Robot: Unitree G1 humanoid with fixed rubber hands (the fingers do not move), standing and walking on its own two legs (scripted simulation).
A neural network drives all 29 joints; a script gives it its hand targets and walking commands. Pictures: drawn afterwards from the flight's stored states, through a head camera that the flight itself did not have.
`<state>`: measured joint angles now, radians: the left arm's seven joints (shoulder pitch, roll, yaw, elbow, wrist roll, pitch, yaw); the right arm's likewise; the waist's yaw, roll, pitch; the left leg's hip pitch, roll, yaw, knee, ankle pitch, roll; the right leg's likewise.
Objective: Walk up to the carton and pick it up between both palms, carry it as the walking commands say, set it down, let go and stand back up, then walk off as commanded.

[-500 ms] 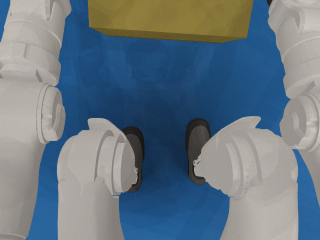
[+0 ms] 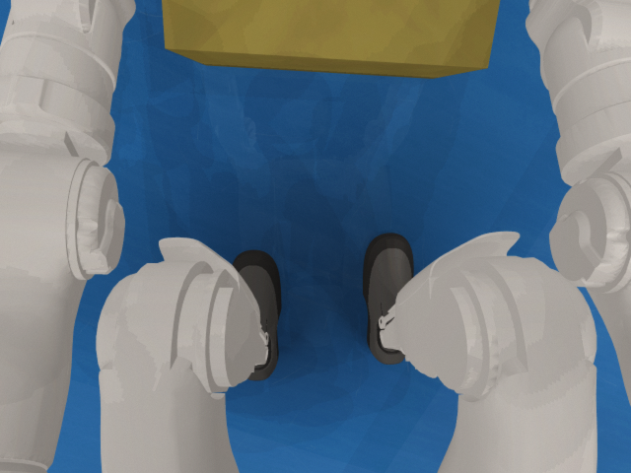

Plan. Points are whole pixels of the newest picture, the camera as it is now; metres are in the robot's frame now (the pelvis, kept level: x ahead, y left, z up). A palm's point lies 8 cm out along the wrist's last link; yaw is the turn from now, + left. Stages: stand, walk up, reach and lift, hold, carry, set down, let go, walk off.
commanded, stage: set down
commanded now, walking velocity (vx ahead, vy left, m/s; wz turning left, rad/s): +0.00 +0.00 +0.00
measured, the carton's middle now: out of the picture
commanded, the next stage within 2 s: let go in 1.94 s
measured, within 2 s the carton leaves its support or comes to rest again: neither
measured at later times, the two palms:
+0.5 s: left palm out of the picture +0.57 +0.21 -0.18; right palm out of the picture +0.55 -0.24 -0.17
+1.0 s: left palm out of the picture +0.59 +0.22 -0.04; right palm out of the picture +0.56 -0.23 -0.04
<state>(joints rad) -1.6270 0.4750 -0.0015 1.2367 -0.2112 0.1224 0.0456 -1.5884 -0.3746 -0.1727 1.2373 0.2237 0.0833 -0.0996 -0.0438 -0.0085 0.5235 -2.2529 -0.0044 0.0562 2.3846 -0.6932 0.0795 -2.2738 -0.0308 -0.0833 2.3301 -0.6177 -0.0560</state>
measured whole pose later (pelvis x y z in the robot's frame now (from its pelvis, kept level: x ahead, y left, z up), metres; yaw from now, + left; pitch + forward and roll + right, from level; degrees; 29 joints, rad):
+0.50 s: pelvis +0.00 +0.00 -0.01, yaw +0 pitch +32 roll -2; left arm -1.57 0.57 0.00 1.09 -0.25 0.15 0.04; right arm -1.52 -0.46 -0.16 1.11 0.31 0.13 -0.09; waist -0.05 -0.02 0.52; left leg -2.27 0.02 0.06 2.40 -0.69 0.09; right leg -2.30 -0.04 -0.09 2.34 -0.61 -0.07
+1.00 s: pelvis -0.02 +0.00 +0.09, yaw +0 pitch +33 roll +0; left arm -1.62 0.65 0.09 0.91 -0.22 0.36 -0.01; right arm -1.51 -0.47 -0.19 0.77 0.28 0.37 -0.12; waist -0.06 0.00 0.52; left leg -2.03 -0.01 0.06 2.08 -0.62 0.06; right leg -2.07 0.02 -0.04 2.04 -0.55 -0.03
